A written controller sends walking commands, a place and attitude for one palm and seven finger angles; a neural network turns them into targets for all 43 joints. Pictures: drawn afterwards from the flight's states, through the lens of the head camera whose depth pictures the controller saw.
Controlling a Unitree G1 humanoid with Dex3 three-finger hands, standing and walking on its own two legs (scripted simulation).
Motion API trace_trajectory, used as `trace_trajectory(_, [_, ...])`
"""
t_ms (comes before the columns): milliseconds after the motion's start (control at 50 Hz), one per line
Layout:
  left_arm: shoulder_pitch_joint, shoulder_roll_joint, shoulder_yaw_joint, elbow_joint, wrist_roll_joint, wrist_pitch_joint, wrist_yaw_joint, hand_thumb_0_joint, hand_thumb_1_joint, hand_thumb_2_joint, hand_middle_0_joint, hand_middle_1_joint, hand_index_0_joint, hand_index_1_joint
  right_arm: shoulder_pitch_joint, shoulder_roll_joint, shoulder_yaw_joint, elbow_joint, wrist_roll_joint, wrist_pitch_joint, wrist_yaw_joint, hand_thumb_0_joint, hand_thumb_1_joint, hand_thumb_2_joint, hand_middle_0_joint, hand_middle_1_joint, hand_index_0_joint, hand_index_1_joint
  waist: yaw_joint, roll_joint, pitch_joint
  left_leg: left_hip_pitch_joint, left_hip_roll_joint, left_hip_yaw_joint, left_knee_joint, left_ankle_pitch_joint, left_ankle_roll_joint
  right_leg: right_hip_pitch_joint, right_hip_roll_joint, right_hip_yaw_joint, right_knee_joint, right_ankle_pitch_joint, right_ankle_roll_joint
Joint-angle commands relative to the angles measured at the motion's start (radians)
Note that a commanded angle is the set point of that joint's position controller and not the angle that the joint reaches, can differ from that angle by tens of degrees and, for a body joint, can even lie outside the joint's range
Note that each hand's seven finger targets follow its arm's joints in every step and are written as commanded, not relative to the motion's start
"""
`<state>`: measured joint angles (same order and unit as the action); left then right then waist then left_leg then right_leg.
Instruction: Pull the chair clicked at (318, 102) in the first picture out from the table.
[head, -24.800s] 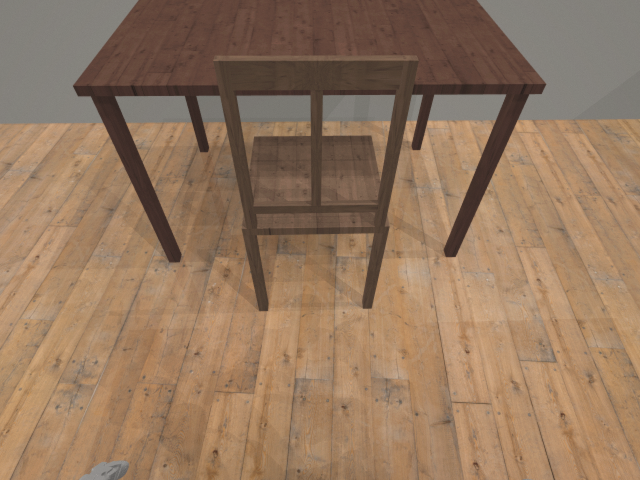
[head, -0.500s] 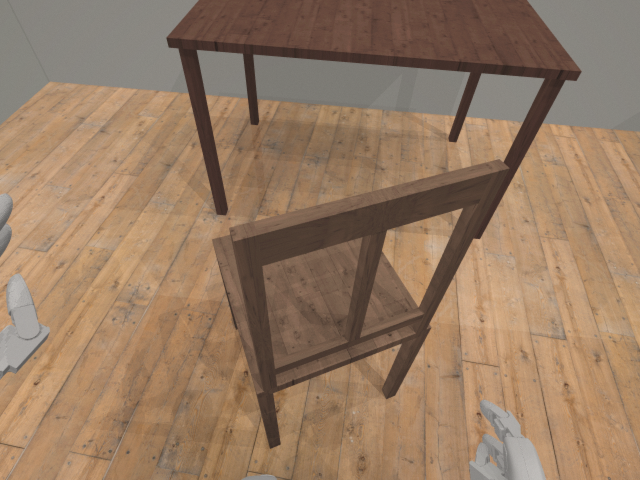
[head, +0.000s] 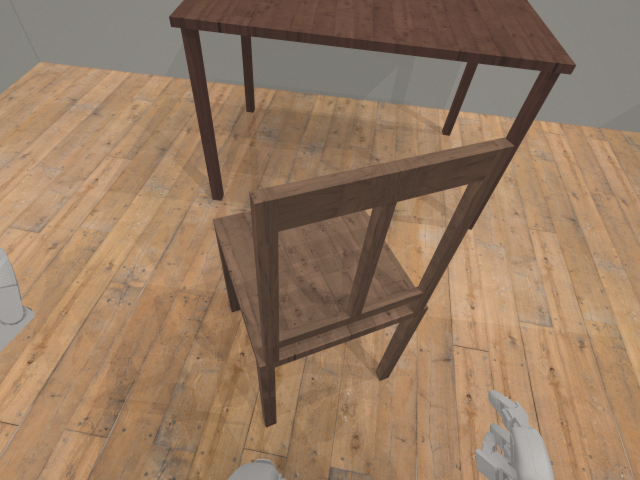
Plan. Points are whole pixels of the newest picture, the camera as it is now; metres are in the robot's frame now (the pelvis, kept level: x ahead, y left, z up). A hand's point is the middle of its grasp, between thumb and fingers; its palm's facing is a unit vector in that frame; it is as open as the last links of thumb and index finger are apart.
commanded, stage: step back with the hand held close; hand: left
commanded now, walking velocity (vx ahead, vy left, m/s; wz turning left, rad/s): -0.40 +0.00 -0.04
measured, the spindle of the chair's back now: (367, 265) +0.47 -0.05 -0.06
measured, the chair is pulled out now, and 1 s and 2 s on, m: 0.60 0.60 0.60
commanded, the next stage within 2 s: stop stepping back and stand still in 0.24 s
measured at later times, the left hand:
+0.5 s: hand (7, 396) +0.14 +0.24 +0.19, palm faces +0.32 -0.83 -0.46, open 7.4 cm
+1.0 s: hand out of the picture +0.04 +0.26 +0.18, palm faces +0.45 -0.81 -0.37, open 7.4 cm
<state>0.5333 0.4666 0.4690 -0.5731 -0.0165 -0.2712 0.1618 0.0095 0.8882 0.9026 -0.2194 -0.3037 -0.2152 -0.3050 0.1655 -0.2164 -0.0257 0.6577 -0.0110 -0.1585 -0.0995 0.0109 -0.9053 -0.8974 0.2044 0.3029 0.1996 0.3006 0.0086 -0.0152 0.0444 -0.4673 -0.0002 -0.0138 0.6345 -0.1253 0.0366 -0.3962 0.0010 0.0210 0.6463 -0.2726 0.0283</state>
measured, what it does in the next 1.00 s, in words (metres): walks backwards: right foot, then left foot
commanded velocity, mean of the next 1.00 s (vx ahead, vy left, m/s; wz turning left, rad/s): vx -0.01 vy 0.01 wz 0.00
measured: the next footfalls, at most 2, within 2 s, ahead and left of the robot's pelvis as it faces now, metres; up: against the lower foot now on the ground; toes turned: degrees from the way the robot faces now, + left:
right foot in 0.28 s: -0.11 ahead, -0.16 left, +0.00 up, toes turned -3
left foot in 0.46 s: -0.02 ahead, +0.07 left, +0.00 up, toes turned -5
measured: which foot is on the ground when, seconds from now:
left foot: down 0.00-0.28, up 0.30-0.44, down 0.46-0.74, up 0.76-0.90, down 0.92-1.00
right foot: up 0.00-0.26, down 0.28-0.46, up 0.48-0.64, down 0.66-0.94, up 0.96-1.00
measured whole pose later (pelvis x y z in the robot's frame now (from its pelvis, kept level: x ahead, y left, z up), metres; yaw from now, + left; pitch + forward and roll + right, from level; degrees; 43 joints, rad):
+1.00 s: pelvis -0.18 +0.00 +0.00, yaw -3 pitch -4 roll +1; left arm 0.46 0.36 0.40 -0.44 -0.01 -0.13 0.16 0.01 0.90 0.90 -0.21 -0.30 -0.20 -0.30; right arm 0.26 -0.21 0.00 0.64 0.00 -0.13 -0.08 0.01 -0.91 -0.90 0.20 0.30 0.20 0.30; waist -0.01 -0.04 -0.03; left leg -0.25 0.00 0.03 0.63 -0.32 0.02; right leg -0.48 -0.03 -0.04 0.90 -0.43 0.02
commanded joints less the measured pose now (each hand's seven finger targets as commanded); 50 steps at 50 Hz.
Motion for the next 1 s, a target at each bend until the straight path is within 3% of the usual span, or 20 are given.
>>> trace_trajectory(0, [-0.052, 0.157, 0.143, -0.137, 0.011, -0.063, 0.025, 0.000, 0.900, 0.900, -0.200, -0.300, -0.200, -0.300, -0.073, -0.126, -0.040, -0.159, -0.008, -0.082, -0.009, 0.000, -0.900, -0.900, 0.200, 0.300, 0.200, 0.300, -0.027, 0.312, -0.112, -0.238, 0.374, -0.425, -0.558, -0.610, 0.141, 0.206, 0.060, 0.057, 0.522, -0.188, -0.014])
trace_trajectory(80, [-0.030, 0.168, 0.122, -0.231, -0.010, -0.072, 0.018, 0.000, 0.900, 0.900, -0.200, -0.300, -0.200, -0.300, -0.052, -0.128, -0.050, -0.149, 0.000, -0.111, 0.013, 0.000, -0.900, -0.900, 0.200, 0.300, 0.200, 0.300, 0.005, 0.167, -0.175, 0.127, 0.245, -0.249, -0.414, -0.318, 0.097, 0.050, 0.026, -0.004, 0.298, -0.222, -0.028])
trace_trajectory(160, [-0.044, 0.155, 0.104, -0.258, -0.038, -0.068, 0.011, 0.000, 0.900, 0.900, -0.200, -0.300, -0.200, -0.300, -0.019, -0.110, -0.031, -0.113, -0.022, -0.105, 0.029, 0.000, -0.900, -0.900, 0.200, 0.300, 0.200, 0.300, -0.006, 0.333, -0.236, 0.206, 0.230, -0.211, -0.459, -0.343, 0.019, 0.142, 0.029, -0.038, -0.038, -0.241, -0.071])
trace_trajectory(220, [-0.072, 0.183, 0.115, -0.230, -0.042, -0.079, 0.003, 0.000, 0.900, 0.900, -0.200, -0.300, -0.200, -0.300, -0.001, -0.110, -0.031, -0.088, -0.033, -0.094, 0.031, 0.000, -0.900, -0.900, 0.200, 0.300, 0.200, 0.300, -0.009, 0.298, -0.273, 0.292, 0.206, -0.167, -0.317, -0.144, -0.036, 0.205, -0.007, -0.022, -0.350, -0.064, -0.101])
trace_trajectory(280, [-0.091, 0.238, 0.137, -0.188, -0.057, -0.103, -0.001, 0.000, 0.900, 0.900, -0.200, -0.300, -0.200, -0.300, 0.011, -0.084, -0.029, -0.074, -0.013, -0.074, 0.022, 0.000, -0.900, -0.900, 0.200, 0.300, 0.200, 0.300, -0.016, -0.064, -0.270, 0.334, 0.009, -0.028, 0.318, -0.202, -0.075, 0.014, -0.324, 0.154, -0.490, 0.246, -0.225])
trace_trajectory(320, [-0.093, 0.230, 0.129, -0.172, -0.044, -0.079, -0.020, 0.000, 0.900, 0.900, -0.200, -0.300, -0.200, -0.300, -0.064, -0.111, -0.034, -0.122, 0.013, -0.069, 0.007, 0.000, -0.900, -0.900, 0.200, 0.300, 0.200, 0.300, 0.014, -0.291, -0.112, 0.005, -0.078, -0.001, 0.629, -0.442, -0.060, 0.084, -0.340, 0.090, -0.376, 0.665, -0.255])
trace_trajectory(340, [-0.034, 0.153, 0.107, -0.111, -0.045, -0.041, -0.030, 0.000, 0.900, 0.900, -0.200, -0.300, -0.200, -0.300, -0.090, -0.058, -0.014, -0.161, 0.030, -0.050, 0.011, 0.000, -0.900, -0.900, 0.200, 0.300, 0.200, 0.300, -0.001, -0.310, -0.058, -0.066, 0.007, -0.073, 0.498, -0.435, -0.038, 0.166, -0.325, 0.052, -0.277, 0.802, -0.231])
trace_trajectory(380, [0.049, 0.080, 0.067, -0.005, -0.040, 0.006, -0.039, 0.000, 0.900, 0.900, -0.200, -0.300, -0.200, -0.300, -0.111, -0.050, 0.041, -0.198, 0.040, -0.009, 0.011, 0.000, -0.900, -0.900, 0.200, 0.300, 0.200, 0.300, -0.063, -0.080, -0.027, 0.055, -0.022, 0.042, -0.144, -0.154, -0.021, 0.198, -0.154, -0.100, 0.018, 0.830, -0.076])
trace_trajectory(420, [0.031, 0.128, 0.105, -0.075, -0.035, -0.021, -0.029, 0.000, 0.900, 0.900, -0.200, -0.300, -0.200, -0.300, -0.072, -0.122, -0.014, -0.204, 0.021, -0.016, 0.018, 0.000, -0.900, -0.900, 0.200, 0.300, 0.200, 0.300, -0.036, 0.295, -0.093, 0.417, 0.196, -0.196, -0.258, 0.613, 0.006, -0.069, -0.027, -0.067, 0.218, -0.002, -0.030])
trace_trajectory(440, [0.008, 0.141, 0.102, -0.093, -0.033, -0.019, -0.023, 0.000, 0.900, 0.900, -0.200, -0.300, -0.200, -0.300, -0.022, -0.119, -0.021, -0.187, 0.015, -0.021, 0.034, 0.000, -0.900, -0.900, 0.200, 0.300, 0.200, 0.300, -0.029, 0.261, -0.150, 0.420, 0.259, -0.275, -0.225, 0.638, 0.027, -0.085, -0.001, 0.020, 0.304, -0.268, -0.044])
trace_trajectory(480, [-0.007, 0.127, 0.099, -0.095, -0.056, -0.002, -0.016, 0.000, 0.900, 0.900, -0.200, -0.300, -0.200, -0.300, -0.019, -0.127, -0.037, -0.187, 0.034, -0.045, 0.035, 0.000, -0.900, -0.900, 0.200, 0.300, 0.200, 0.300, -0.030, 0.091, -0.149, 0.387, 0.284, -0.344, -0.304, 0.280, 0.095, -0.125, 0.017, 0.025, 0.275, -0.318, -0.020])
trace_trajectory(500, [0.008, 0.153, 0.110, -0.161, -0.053, 0.008, -0.013, 0.000, 0.900, 0.900, -0.200, -0.300, -0.200, -0.300, -0.024, -0.115, -0.023, -0.193, 0.019, -0.049, 0.031, 0.000, -0.900, -0.900, 0.200, 0.300, 0.200, 0.300, -0.027, 0.145, -0.187, 0.383, 0.264, -0.359, -0.301, 0.244, 0.085, -0.085, -0.012, 0.026, 0.203, -0.280, -0.014])
trace_trajectory(560, [0.093, 0.181, 0.114, -0.320, -0.030, 0.014, -0.009, 0.000, 0.900, 0.900, -0.200, -0.300, -0.200, -0.300, -0.034, -0.117, -0.013, -0.205, 0.025, -0.051, 0.047, 0.000, -0.900, -0.900, 0.200, 0.300, 0.200, 0.300, -0.022, 0.273, -0.194, 0.241, 0.185, -0.241, -0.328, 0.001, 0.056, 0.127, -0.014, -0.026, 0.028, -0.117, -0.015])
trace_trajectory(660, [0.146, 0.180, 0.158, -0.205, -0.001, 0.006, -0.005, 0.000, 0.900, 0.900, -0.200, -0.300, -0.200, -0.300, -0.033, -0.115, -0.016, -0.198, 0.018, -0.012, 0.046, 0.000, -0.900, -0.900, 0.200, 0.300, 0.200, 0.300, -0.007, 0.194, -0.060, -0.230, 0.095, -0.130, -0.325, -0.590, 0.045, 0.450, -0.021, -0.052, -0.157, -0.094, -0.041])
trace_trajectory(720, [-0.004, 0.170, 0.125, -0.065, -0.015, 0.017, -0.010, 0.000, 0.900, 0.900, -0.200, -0.300, -0.200, -0.300, 0.014, -0.117, -0.043, -0.149, 0.029, 0.009, 0.030, 0.000, -0.900, -0.900, 0.200, 0.300, 0.200, 0.300, -0.024, -0.256, 0.003, -0.002, -0.044, 0.000, 0.417, -0.400, -0.018, -0.088, -0.323, 0.392, -0.526, -0.566, -0.209])
trace_trajectory(740, [-0.082, 0.148, 0.098, -0.051, -0.027, 0.025, -0.012, 0.000, 0.900, 0.900, -0.200, -0.300, -0.200, -0.300, 0.008, -0.110, -0.037, -0.125, 0.029, 0.009, 0.027, 0.000, -0.900, -0.900, 0.200, 0.300, 0.200, 0.300, -0.056, -0.259, 0.016, 0.073, -0.012, -0.041, 0.559, -0.311, -0.019, -0.231, -0.368, 0.420, -0.564, -0.567, -0.221])
trace_trajectory(860, [-0.197, 0.084, -0.018, -0.047, -0.002, 0.055, 0.004, 0.000, 0.900, 0.900, -0.200, -0.300, -0.200, -0.300, 0.010, -0.110, 0.001, -0.144, 0.014, -0.007, -0.005, 0.000, -0.900, -0.900, 0.200, 0.300, 0.200, 0.300, -0.048, 0.030, -0.057, 0.267, -0.010, 0.085, -0.101, -0.388, 0.026, -0.125, -0.181, 0.054, -0.312, -0.496, -0.103])
trace_trajectory(920, [-0.221, 0.133, 0.007, -0.230, 0.027, 0.041, 0.025, 0.000, 0.900, 0.900, -0.200, -0.300, -0.200, -0.300, 0.011, -0.129, -0.011, -0.192, 0.017, -0.038, 0.000, 0.000, -0.900, -0.900, 0.200, 0.300, 0.200, 0.300, -0.032, 0.361, -0.089, 0.213, 0.247, -0.308, -0.412, -0.452, 0.160, -0.084, 0.010, -0.107, 0.328, -0.191, -0.003])
trace_trajectory(940, [-0.157, 0.167, 0.039, -0.220, 0.050, 0.052, 0.020, 0.000, 0.900, 0.900, -0.200, -0.300, -0.200, -0.300, 0.020, -0.123, -0.025, -0.178, 0.011, -0.037, 0.011, 0.000, -0.900, -0.900, 0.200, 0.300, 0.200, 0.300, -0.019, 0.254, -0.179, 0.179, 0.223, -0.194, -0.352, -0.180, 0.168, -0.006, 0.039, -0.105, 0.518, -0.181, 0.010])
trace_trajectory(980, [-0.096, 0.190, 0.080, -0.196, 0.036, 0.047, 0.013, 0.000, 0.900, 0.900, -0.200, -0.300, -0.200, -0.300, 0.018, -0.093, -0.020, -0.169, 0.028, -0.046, 0.042, 0.000, -0.900, -0.900, 0.200, 0.300, 0.200, 0.300, -0.033, 0.222, -0.070, 0.083, 0.279, -0.381, -0.437, -0.471, 0.205, -0.122, -0.018, -0.009, 0.598, -0.155, -0.004])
